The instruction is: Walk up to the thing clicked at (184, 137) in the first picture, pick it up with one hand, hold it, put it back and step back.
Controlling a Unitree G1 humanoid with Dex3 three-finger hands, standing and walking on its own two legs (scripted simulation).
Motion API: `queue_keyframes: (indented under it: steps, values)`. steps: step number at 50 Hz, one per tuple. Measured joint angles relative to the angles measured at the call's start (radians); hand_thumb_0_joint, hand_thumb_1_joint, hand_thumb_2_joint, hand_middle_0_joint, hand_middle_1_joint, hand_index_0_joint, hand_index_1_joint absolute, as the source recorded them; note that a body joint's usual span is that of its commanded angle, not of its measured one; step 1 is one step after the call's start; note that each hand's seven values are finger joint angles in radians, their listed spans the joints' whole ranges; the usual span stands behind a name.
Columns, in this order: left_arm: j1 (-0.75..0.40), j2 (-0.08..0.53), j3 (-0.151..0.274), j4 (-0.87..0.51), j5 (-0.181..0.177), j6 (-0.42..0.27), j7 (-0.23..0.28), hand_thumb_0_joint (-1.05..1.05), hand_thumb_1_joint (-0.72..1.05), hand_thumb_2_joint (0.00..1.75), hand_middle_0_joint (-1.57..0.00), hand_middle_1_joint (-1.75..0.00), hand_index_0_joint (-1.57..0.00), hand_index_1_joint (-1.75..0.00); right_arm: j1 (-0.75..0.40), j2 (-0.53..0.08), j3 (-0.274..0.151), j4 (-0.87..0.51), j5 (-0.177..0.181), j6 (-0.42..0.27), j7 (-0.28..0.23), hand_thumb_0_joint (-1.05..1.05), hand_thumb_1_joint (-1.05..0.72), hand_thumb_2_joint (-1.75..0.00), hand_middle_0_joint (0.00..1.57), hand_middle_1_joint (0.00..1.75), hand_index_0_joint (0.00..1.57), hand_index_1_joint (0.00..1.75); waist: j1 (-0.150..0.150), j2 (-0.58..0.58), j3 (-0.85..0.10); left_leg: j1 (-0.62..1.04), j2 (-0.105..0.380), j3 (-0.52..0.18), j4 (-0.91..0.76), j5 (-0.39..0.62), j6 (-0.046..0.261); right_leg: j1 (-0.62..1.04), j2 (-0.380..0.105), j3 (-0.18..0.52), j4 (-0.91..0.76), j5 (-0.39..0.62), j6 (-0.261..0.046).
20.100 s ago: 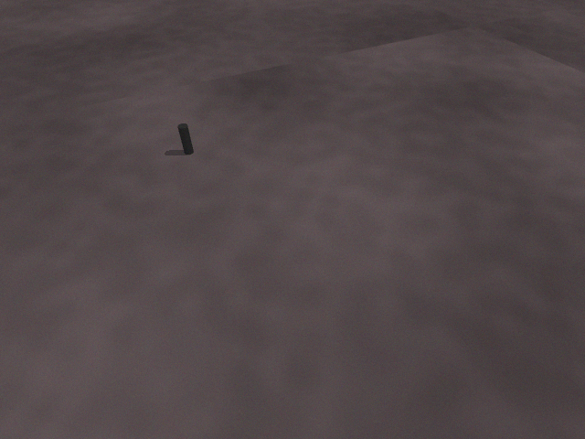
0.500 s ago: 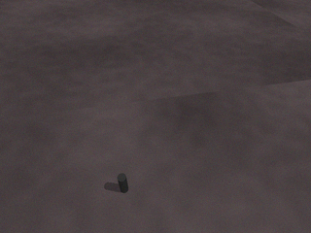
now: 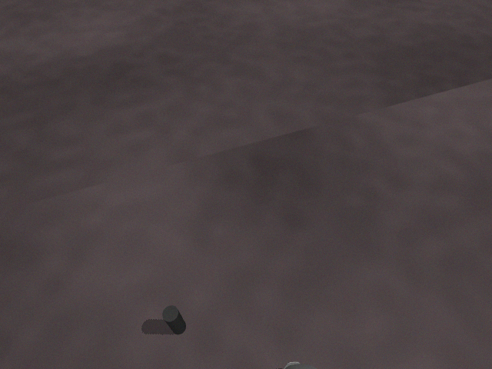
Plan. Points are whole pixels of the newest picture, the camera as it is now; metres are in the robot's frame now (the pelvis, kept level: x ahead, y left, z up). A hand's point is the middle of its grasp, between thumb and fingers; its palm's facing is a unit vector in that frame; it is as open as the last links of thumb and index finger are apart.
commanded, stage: walk up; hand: left
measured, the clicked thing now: (175, 320) +0.40 +0.23 -0.67
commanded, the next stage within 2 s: none
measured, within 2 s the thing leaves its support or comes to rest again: neither
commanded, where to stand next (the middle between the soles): +0.07 +0.01 m, yaw +4 degrees
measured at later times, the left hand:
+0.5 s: hand out of the picture +0.15 +0.25 -0.15, palm faces +0.03 -0.93 -0.36, open 7.3 cm
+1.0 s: hand out of the picture +0.12 +0.23 -0.13, palm faces +0.05 -0.94 -0.32, open 7.4 cm
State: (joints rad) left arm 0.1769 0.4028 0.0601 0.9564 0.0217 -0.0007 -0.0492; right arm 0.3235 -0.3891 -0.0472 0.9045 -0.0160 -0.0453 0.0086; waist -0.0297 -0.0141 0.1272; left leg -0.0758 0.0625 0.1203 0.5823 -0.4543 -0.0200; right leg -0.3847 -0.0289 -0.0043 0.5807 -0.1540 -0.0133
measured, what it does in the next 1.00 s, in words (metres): steps on the spot: left foot, then right foot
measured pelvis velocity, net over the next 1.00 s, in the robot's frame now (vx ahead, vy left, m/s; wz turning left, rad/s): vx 0.02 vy -0.02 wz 0.05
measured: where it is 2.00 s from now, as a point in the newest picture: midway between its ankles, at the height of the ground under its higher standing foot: outside the picture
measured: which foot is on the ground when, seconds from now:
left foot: down 0.00-0.02, up 0.04-0.26, down 0.28-1.00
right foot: down 0.00-0.32, up 0.34-0.50, down 0.52-1.00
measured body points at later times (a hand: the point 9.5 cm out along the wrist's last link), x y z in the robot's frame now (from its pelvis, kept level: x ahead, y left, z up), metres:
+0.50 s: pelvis +0.05 -0.02 +0.00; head +0.10 -0.01 +0.44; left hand +0.15 +0.30 -0.13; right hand +0.15 -0.34 -0.11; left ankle +0.07 +0.13 -0.72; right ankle +0.04 -0.15 -0.72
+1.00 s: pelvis +0.02 -0.02 +0.02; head +0.03 -0.02 +0.47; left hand +0.12 +0.28 -0.11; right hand +0.14 -0.31 -0.11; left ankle +0.05 +0.12 -0.72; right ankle +0.04 -0.16 -0.72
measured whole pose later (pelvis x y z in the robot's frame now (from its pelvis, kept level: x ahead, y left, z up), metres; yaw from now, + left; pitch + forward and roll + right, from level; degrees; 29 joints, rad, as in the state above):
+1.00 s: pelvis +0.02 -0.02 +0.02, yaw +3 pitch -3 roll +0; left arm 0.05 0.35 0.01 1.08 0.00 0.00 -0.02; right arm 0.08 -0.35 0.01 1.09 0.00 0.00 0.02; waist 0.01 0.00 0.07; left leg -0.20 0.03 -0.04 0.43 -0.18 -0.04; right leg -0.14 -0.03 -0.02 0.43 -0.23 0.02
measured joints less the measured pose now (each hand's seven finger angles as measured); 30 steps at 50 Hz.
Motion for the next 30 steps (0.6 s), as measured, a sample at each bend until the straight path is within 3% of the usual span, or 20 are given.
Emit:
queue_keyframes:
  steps: [1,2,5,7,11,14,15,17,20,22,25,27,30]
  values:
    - [-0.021,-0.019,-0.003,-0.002,0.001,-0.006,0.004,0.01,0.91,0.9,-0.2,-0.3,-0.2,-0.29,-0.02,-0.006,0.001,0.001,0.006,0.008,-0.005,0.01,-0.9,-0.9,0.21,0.3,0.2,0.3,-0.004,0.033,0.016,-0.027,0.027,-0.017,0.071,-0.014,0.01,0.007,0.02,-0.018,0.006,-0.013,0.001]
    - [-0.036,-0.032,-0.008,-0.014,0.001,-0.013,0.007,0.01,0.91,0.9,-0.2,-0.3,-0.2,-0.29,-0.037,-0.004,0.006,-0.002,0.012,0.014,-0.011,0.01,-0.91,-0.9,0.21,0.3,0.2,0.3,-0.005,0.045,0.027,-0.067,0.024,-0.049,0.161,-0.034,0.019,0.007,0.025,-0.025,0.018,-0.028,0.0]
    - [-0.065,-0.057,-0.023,-0.054,-0.011,-0.023,0.018,0.01,0.91,0.9,-0.21,-0.3,-0.21,-0.29,-0.074,0.013,0.029,-0.007,0.02,0.022,-0.022,0.01,-0.91,-0.9,0.21,0.3,0.2,0.3,0.02,0.025,0.036,-0.168,-0.034,-0.094,0.361,-0.14,0.03,0.016,0.01,-0.006,0.026,-0.052,-0.015]
    - [-0.074,-0.072,-0.034,-0.068,-0.013,-0.02,0.027,0.01,0.91,0.9,-0.21,-0.3,-0.21,-0.29,-0.091,0.018,0.038,-0.005,0.024,0.022,-0.022,0.01,-0.91,-0.9,0.21,0.3,0.2,0.3,0.025,0.022,0.026,-0.221,-0.043,-0.114,0.401,-0.15,0.028,0.033,0.006,-0.01,0.007,-0.054,-0.02]
    - [-0.084,-0.08,-0.046,-0.079,-0.005,-0.011,0.04,0.0,0.91,0.9,-0.21,-0.3,-0.21,-0.3,-0.115,0.02,0.047,-0.002,0.022,0.013,-0.026,0.01,-0.91,-0.9,0.21,0.3,0.2,0.3,0.033,0.014,0.002,-0.247,-0.034,-0.122,0.246,-0.064,0.015,0.044,0.007,-0.018,0.021,-0.081,-0.018]
    - [-0.095,-0.073,-0.049,-0.079,-0.017,0.008,0.042,0.0,0.9,0.9,-0.21,-0.3,-0.21,-0.3,-0.126,0.014,0.037,0.01,0.013,0.003,-0.032,0.0,-0.91,-0.9,0.21,0.3,0.2,0.3,0.028,0.008,0.001,-0.218,-0.038,-0.113,0.062,0.147,0.008,0.036,0.004,-0.032,0.095,-0.133,-0.004]
    - [-0.1,-0.063,-0.046,-0.074,-0.022,0.018,0.042,0.0,0.9,0.9,-0.21,-0.3,-0.21,-0.3,-0.134,0.021,0.032,0.02,0.007,0.005,-0.035,0.0,-0.91,-0.9,0.21,0.3,0.2,0.3,0.028,-0.015,0.004,-0.211,-0.052,-0.105,0.062,0.16,0.007,0.032,-0.01,-0.024,0.125,-0.152,0.003]
    - [-0.102,-0.047,-0.036,-0.063,-0.03,0.04,0.042,0.0,0.9,0.9,-0.21,-0.3,-0.21,-0.3,-0.137,0.029,0.031,0.027,0.0,0.015,-0.033,0.0,-0.91,-0.9,0.21,0.3,0.2,0.3,0.032,-0.043,-0.008,-0.216,-0.06,-0.096,0.076,0.139,0.008,0.018,-0.013,-0.006,0.163,-0.197,-0.001]
    - [-0.102,-0.025,-0.022,-0.048,-0.027,0.059,0.039,0.01,0.91,0.9,-0.21,-0.3,-0.21,-0.3,-0.142,0.023,0.027,0.027,-0.007,0.022,-0.029,0.0,-0.91,-0.9,0.21,0.3,0.2,0.3,0.019,-0.028,-0.014,-0.234,-0.032,-0.126,0.084,0.13,0.012,0.005,0.033,0.005,0.284,-0.339,-0.013]
    - [-0.097,-0.008,-0.01,-0.043,-0.029,0.057,0.036,0.01,0.91,0.9,-0.21,-0.3,-0.21,-0.3,-0.144,0.015,0.025,0.02,-0.011,0.02,-0.031,0.0,-0.91,-0.9,0.21,0.3,0.2,0.3,0.026,-0.025,-0.015,-0.248,-0.018,-0.132,0.073,0.14,0.004,0.009,0.039,0.015,0.302,-0.363,-0.024]
    - [-0.085,0.011,-0.001,-0.03,-0.027,0.039,0.035,0.01,0.91,0.9,-0.21,-0.3,-0.21,-0.29,-0.158,-0.008,0.023,0.014,-0.008,0.022,-0.03,0.0,-0.9,-0.9,0.21,0.3,0.2,0.3,0.039,-0.02,-0.007,-0.275,-0.006,-0.131,0.09,0.138,-0.015,0.08,0.017,0.013,0.132,-0.268,-0.026]
    - [-0.084,0.001,0.0,-0.002,-0.021,0.023,0.043,0.01,0.91,0.9,-0.21,-0.3,-0.21,-0.29,-0.186,-0.03,0.019,0.023,0.0,0.036,-0.03,0.01,-0.9,-0.9,0.21,0.3,0.2,0.3,0.041,0.021,0.017,-0.285,0.021,-0.149,0.13,0.122,-0.023,0.119,0.035,-0.004,0.062,-0.197,0.005]
    - [-0.059,-0.013,-0.021,0.026,-0.012,0.01,0.043,0.01,0.91,0.9,-0.21,-0.3,-0.21,-0.29,-0.205,-0.034,0.018,0.037,0.013,0.056,-0.03,0.01,-0.91,-0.9,0.21,0.3,0.2,0.3,0.043,0.037,0.01,-0.281,0.003,-0.165,0.139,0.099,0.009,0.124,0.032,-0.007,0.067,-0.209,0.012]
